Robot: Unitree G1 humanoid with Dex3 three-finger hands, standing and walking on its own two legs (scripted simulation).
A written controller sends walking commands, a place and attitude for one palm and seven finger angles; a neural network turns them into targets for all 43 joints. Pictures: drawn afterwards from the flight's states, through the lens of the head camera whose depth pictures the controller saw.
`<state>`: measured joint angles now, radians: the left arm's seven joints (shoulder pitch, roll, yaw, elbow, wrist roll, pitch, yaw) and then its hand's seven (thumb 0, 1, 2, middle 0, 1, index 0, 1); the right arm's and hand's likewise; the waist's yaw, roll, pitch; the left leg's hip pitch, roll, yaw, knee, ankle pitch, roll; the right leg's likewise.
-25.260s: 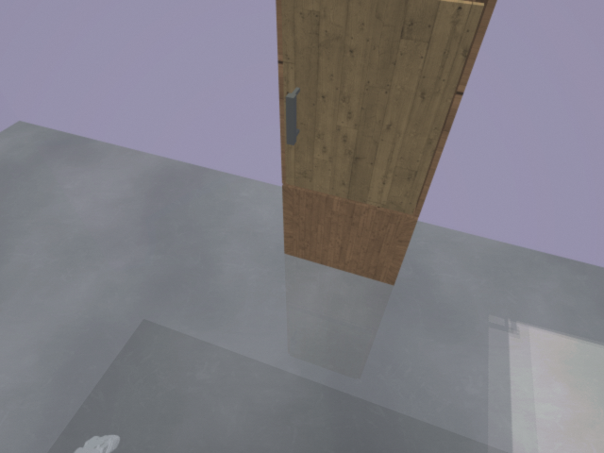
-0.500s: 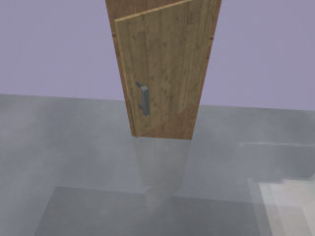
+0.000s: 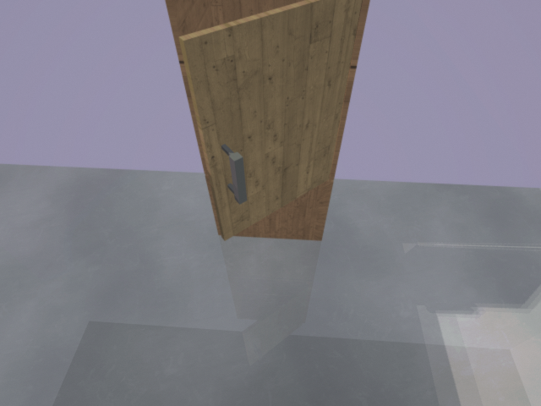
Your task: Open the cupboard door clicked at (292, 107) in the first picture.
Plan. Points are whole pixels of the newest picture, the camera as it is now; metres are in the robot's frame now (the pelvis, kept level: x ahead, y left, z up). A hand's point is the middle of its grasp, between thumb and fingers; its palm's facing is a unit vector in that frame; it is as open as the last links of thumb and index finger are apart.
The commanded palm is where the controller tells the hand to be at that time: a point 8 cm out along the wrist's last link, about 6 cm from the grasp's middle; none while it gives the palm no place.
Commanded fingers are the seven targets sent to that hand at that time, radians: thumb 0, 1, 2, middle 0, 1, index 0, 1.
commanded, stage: look to check the result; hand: left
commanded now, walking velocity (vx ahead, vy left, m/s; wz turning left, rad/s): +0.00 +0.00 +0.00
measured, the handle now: (233, 174) +0.61 +0.12 -0.07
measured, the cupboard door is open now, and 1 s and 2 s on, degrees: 41 41 41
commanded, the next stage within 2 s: walk to a spot facing it in 0.36 s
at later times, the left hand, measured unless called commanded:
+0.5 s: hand out of the picture +0.08 +0.21 -0.16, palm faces +0.00 -0.95 -0.30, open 7.4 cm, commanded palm none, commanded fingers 0.00 0.90 0.90 -0.20 -0.30 -0.20 -0.30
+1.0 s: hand out of the picture +0.10 +0.17 -0.18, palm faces -0.17 -0.95 -0.28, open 7.4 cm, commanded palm none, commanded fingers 0.00 0.90 0.90 -0.20 -0.30 -0.20 -0.30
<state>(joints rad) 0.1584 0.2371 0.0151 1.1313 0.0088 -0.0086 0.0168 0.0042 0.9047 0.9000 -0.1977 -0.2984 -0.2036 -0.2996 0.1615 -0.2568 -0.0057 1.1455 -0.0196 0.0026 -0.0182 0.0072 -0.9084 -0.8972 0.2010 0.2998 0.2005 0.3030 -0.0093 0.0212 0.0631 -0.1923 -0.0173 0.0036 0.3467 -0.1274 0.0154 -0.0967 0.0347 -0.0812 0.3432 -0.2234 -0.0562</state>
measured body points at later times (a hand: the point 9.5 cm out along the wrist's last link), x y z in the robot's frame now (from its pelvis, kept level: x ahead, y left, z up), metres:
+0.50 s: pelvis +0.02 -0.01 +0.00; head +0.04 -0.02 +0.45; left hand +0.08 +0.26 -0.14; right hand +0.08 -0.27 -0.15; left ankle +0.04 +0.11 -0.75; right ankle -0.02 -0.08 -0.75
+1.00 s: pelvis +0.00 -0.02 -0.02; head +0.04 -0.05 +0.42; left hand +0.11 +0.22 -0.16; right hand -0.02 -0.28 -0.18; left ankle +0.02 +0.11 -0.71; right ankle -0.03 -0.11 -0.75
